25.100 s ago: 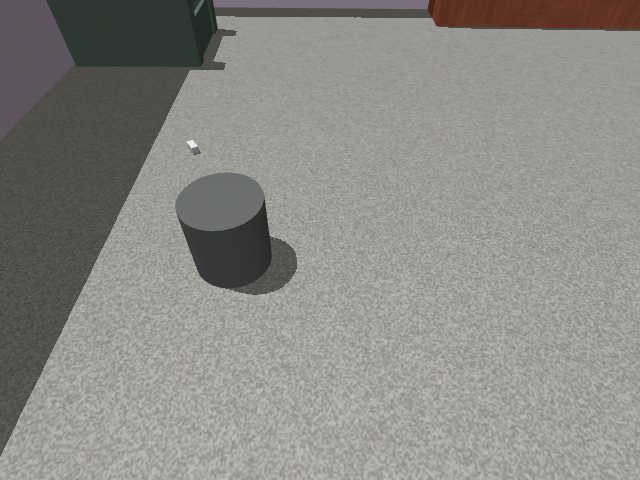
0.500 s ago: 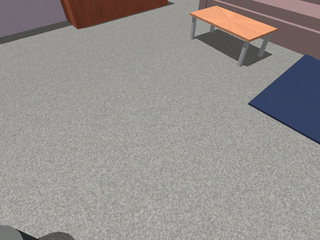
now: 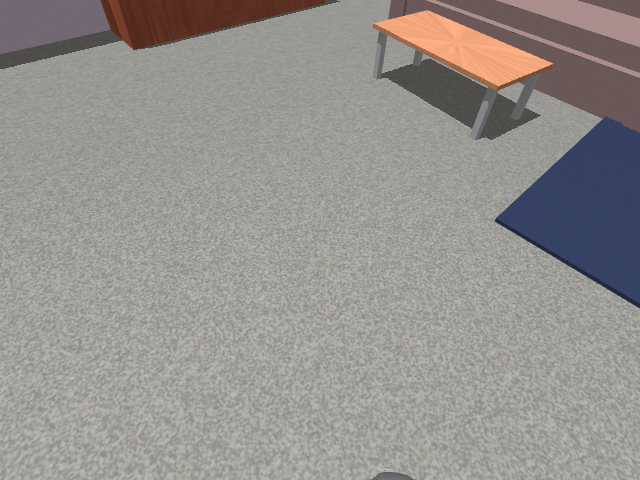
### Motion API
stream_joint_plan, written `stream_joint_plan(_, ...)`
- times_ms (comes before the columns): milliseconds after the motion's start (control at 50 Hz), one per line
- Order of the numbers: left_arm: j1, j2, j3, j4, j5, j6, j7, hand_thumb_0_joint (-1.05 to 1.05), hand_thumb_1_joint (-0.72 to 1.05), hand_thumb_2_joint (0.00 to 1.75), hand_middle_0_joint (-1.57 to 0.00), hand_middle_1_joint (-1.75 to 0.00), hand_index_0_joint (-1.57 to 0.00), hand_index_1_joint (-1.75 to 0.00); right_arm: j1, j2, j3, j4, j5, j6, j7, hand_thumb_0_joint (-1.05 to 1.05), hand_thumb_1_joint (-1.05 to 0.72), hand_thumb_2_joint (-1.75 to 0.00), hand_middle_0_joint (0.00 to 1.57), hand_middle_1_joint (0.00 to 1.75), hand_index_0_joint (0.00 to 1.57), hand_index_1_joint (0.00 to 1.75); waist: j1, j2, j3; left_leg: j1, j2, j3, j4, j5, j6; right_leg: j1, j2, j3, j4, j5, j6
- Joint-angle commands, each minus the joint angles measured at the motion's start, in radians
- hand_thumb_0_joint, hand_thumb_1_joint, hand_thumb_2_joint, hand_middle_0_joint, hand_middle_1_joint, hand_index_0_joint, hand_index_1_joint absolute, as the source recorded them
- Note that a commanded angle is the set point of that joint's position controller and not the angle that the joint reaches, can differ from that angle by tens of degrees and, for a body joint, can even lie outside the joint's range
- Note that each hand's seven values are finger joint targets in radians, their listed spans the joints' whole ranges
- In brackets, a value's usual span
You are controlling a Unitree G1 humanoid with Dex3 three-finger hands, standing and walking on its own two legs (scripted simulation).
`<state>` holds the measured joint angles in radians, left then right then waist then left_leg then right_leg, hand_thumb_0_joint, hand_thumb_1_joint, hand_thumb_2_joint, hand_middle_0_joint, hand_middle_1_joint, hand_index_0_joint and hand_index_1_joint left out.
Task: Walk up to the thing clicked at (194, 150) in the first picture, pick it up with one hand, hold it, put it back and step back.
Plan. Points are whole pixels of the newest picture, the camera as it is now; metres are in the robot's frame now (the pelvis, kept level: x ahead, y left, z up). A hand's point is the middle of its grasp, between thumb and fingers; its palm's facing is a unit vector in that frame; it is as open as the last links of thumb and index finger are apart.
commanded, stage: walk up
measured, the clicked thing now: out of the picture +0.32 +1.45 -0.75
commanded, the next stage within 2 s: none
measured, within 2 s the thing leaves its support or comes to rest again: neither
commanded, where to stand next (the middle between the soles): +0.70 -0.02 m, yaw -1 degrees
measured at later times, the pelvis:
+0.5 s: pelvis +0.22 -0.01 -0.01, yaw +0 degrees
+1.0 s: pelvis +0.42 -0.06 -0.01, yaw +11 degrees
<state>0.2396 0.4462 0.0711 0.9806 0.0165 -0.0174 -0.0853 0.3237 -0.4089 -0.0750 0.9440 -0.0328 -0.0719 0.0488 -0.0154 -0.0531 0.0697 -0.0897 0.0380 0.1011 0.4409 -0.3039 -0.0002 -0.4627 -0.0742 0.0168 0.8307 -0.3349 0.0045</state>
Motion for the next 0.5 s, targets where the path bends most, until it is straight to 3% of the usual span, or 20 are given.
stream_joint_plan(0, -0.084, 0.162, 0.039, -0.121, 0.001, -0.036, -0.008, 0.00, 0.90, 0.90, -0.20, -0.30, -0.20, -0.30, -0.055, -0.289, -0.074, -0.113, 0.011, -0.033, -0.014, 0.00, -0.90, -0.90, 0.20, 0.30, 0.20, 0.30, -0.004, 0.207, 0.028, -0.053, 0.207, -0.137, -0.194, 0.063, 0.187, 0.047, -0.015, -0.050, -0.191, 0.132, -0.014)
stream_joint_plan(40, -0.057, 0.156, 0.046, -0.113, 0.002, -0.039, -0.004, 0.00, 0.90, 0.90, -0.20, -0.30, -0.20, -0.30, -0.068, -0.286, -0.073, -0.127, 0.014, -0.022, -0.017, 0.00, -0.90, -0.90, 0.20, 0.30, 0.20, 0.30, 0.016, 0.198, -0.006, -0.104, 0.207, -0.114, -0.112, 0.152, 0.172, 0.176, 0.014, -0.091, -0.209, 0.164, -0.024)
stream_joint_plan(60, -0.018, 0.153, 0.047, -0.103, 0.001, -0.041, -0.001, 0.00, 0.90, 0.90, -0.20, -0.30, -0.20, -0.30, -0.081, -0.282, -0.069, -0.135, 0.018, -0.018, -0.018, 0.00, -0.90, -0.90, 0.20, 0.30, 0.20, 0.30, 0.047, 0.170, -0.019, -0.145, 0.195, -0.090, -0.039, 0.181, 0.160, 0.265, 0.028, -0.112, -0.234, 0.196, -0.030)
stream_joint_plan(80, 0.085, 0.182, 0.065, -0.078, -0.002, -0.047, 0.007, 0.00, 0.90, 0.90, -0.20, -0.30, -0.20, -0.30, -0.083, -0.259, -0.060, -0.146, 0.019, -0.015, -0.019, 0.00, -0.90, -0.90, 0.20, 0.30, 0.20, 0.30, 0.105, 0.086, -0.074, -0.181, 0.163, -0.067, 0.132, 0.256, 0.135, 0.411, 0.049, -0.105, -0.249, 0.181, -0.041)
stream_joint_plan(100, 0.180, 0.228, 0.085, -0.062, 0.001, -0.057, 0.021, 0.00, 0.90, 0.90, -0.20, -0.30, -0.20, -0.30, -0.031, -0.206, -0.041, -0.146, 0.020, -0.012, -0.019, 0.00, -0.90, -0.90, 0.20, 0.30, 0.20, 0.30, 0.145, -0.084, -0.141, -0.258, 0.088, 0.002, 0.411, 0.234, 0.108, 0.565, 0.043, -0.074, -0.341, 0.067, -0.060)
stream_joint_plan(120, 0.256, 0.331, 0.113, -0.074, 0.005, -0.067, 0.039, 0.00, 0.90, 0.90, -0.20, -0.30, -0.20, -0.30, 0.011, -0.130, -0.013, -0.174, 0.031, -0.012, -0.017, 0.00, -0.90, -0.90, 0.20, 0.30, 0.20, 0.30, 0.160, -0.325, -0.184, -0.464, -0.051, 0.013, 0.695, -0.119, 0.049, 0.661, -0.222, 0.392, -0.487, -0.130, -0.147)
stream_joint_plan(140, 0.214, 0.362, 0.104, -0.099, -0.012, -0.067, 0.037, 0.00, 0.90, 0.90, -0.20, -0.30, -0.20, -0.30, -0.024, -0.213, -0.037, -0.167, 0.026, -0.001, -0.027, 0.00, -0.90, -0.90, 0.20, 0.30, 0.20, 0.30, 0.144, -0.224, -0.154, -0.530, -0.046, -0.105, 0.792, -0.240, 0.044, 0.570, -0.348, 0.678, -0.609, -0.222, -0.259)
stream_joint_plan(160, 0.130, 0.339, 0.098, -0.124, -0.026, -0.064, 0.041, 0.00, 0.90, 0.90, -0.20, -0.30, -0.20, -0.30, -0.036, -0.254, -0.050, -0.141, 0.025, 0.007, -0.031, 0.00, -0.90, -0.90, 0.20, 0.30, 0.20, 0.30, 0.104, -0.081, -0.069, -0.511, 0.011, -0.190, 0.838, -0.181, 0.042, 0.449, -0.345, 0.613, -0.606, -0.252, -0.267)
stream_joint_plan(180, 0.074, 0.302, 0.089, -0.143, -0.031, -0.066, 0.045, 0.00, 0.90, 0.90, -0.20, -0.30, -0.20, -0.30, -0.024, -0.247, -0.046, -0.126, 0.039, 0.005, -0.027, 0.00, -0.90, -0.90, 0.20, 0.30, 0.20, 0.30, 0.085, -0.051, -0.026, -0.518, 0.030, -0.188, 0.818, -0.113, 0.047, 0.404, -0.298, 0.475, -0.590, -0.169, -0.258)
stream_joint_plan(220, 0.036, 0.243, 0.071, -0.157, -0.024, -0.071, 0.050, 0.00, 0.90, 0.90, -0.20, -0.30, -0.20, -0.30, 0.002, -0.226, -0.037, -0.108, 0.034, 0.007, -0.016, 0.00, -0.90, -0.90, 0.20, 0.30, 0.20, 0.30, 0.043, -0.080, 0.026, -0.483, 0.073, -0.169, 0.693, -0.066, 0.040, 0.286, -0.236, 0.328, -0.606, -0.127, -0.233)
stream_joint_plan(260, 0.030, 0.227, 0.064, -0.166, -0.018, -0.079, 0.049, 0.00, 0.90, 0.90, -0.20, -0.30, -0.20, -0.30, 0.030, -0.209, -0.042, -0.096, 0.022, 0.010, 0.001, 0.00, -0.90, -0.90, 0.20, 0.30, 0.20, 0.30, 0.028, -0.101, 0.030, -0.439, 0.078, -0.138, 0.589, -0.011, 0.021, 0.239, -0.187, 0.209, -0.600, -0.008, -0.231)
stream_joint_plan(300, 0.043, 0.229, 0.066, -0.181, -0.012, -0.084, 0.048, 0.00, 0.90, 0.90, -0.20, -0.30, -0.20, -0.30, -0.001, -0.198, -0.043, -0.113, 0.015, 0.009, 0.013, 0.00, -0.90, -0.90, 0.20, 0.30, 0.20, 0.30, 0.041, -0.095, 0.025, -0.412, 0.074, -0.104, 0.438, -0.021, 0.004, 0.226, -0.179, 0.150, -0.588, 0.016, -0.241)
stream_joint_plan(340, 0.047, 0.238, 0.070, -0.198, -0.008, -0.085, 0.043, 0.00, 0.90, 0.90, -0.20, -0.30, -0.20, -0.30, -0.044, -0.187, -0.045, -0.136, 0.006, 0.006, 0.021, 0.00, -0.90, -0.90, 0.20, 0.30, 0.20, 0.30, 0.053, -0.102, 0.010, -0.395, 0.069, -0.078, 0.327, -0.007, -0.003, 0.236, -0.171, 0.120, -0.583, -0.034, -0.240)
stream_joint_plan(400, 0.026, 0.250, 0.067, -0.220, -0.007, -0.086, 0.038, 0.00, 0.90, 0.90, -0.20, -0.30, -0.20, -0.30, -0.084, -0.182, -0.052, -0.158, 0.009, -0.007, 0.025, 0.00, -0.90, -0.90, 0.20, 0.30, 0.20, 0.30, 0.051, -0.086, -0.010, -0.313, 0.062, -0.064, 0.197, 0.089, 0.001, 0.216, -0.176, 0.100, -0.547, -0.048, -0.222)
stream_joint_plan(440, 0.008, 0.254, 0.060, -0.225, -0.006, -0.081, 0.036, 0.00, 0.90, 0.90, -0.20, -0.30, -0.20, -0.30, -0.051, -0.185, -0.060, -0.145, 0.008, -0.016, 0.022, 0.00, -0.90, -0.90, 0.20, 0.30, 0.20, 0.30, 0.014, -0.041, -0.031, -0.153, 0.034, -0.028, 0.138, 0.148, 0.013, 0.131, -0.172, 0.070, -0.477, -0.046, -0.197)
stream_joint_plan(460, 0.007, 0.239, 0.053, -0.224, -0.005, -0.076, 0.036, 0.00, 0.90, 0.90, -0.20, -0.30, -0.20, -0.30, -0.010, -0.193, -0.067, -0.130, 0.005, -0.019, 0.018, 0.00, -0.90, -0.90, 0.20, 0.30, 0.20, 0.30, -0.010, -0.014, -0.037, -0.075, 0.008, -0.003, 0.131, 0.126, 0.016, 0.087, -0.139, 0.037, -0.405, -0.059, -0.179)
stream_joint_plan(480, 0.015, 0.209, 0.039, -0.230, 0.002, -0.075, 0.036, 0.00, 0.90, 0.90, -0.20, -0.30, -0.20, -0.30, 0.075, -0.224, -0.080, -0.106, 0.004, -0.023, 0.010, 0.00, -0.90, -0.90, 0.20, 0.30, 0.20, 0.30, -0.055, 0.053, -0.076, 0.062, -0.017, -0.007, 0.137, 0.057, 0.036, 0.025, -0.107, 0.010, -0.266, 0.022, -0.155)
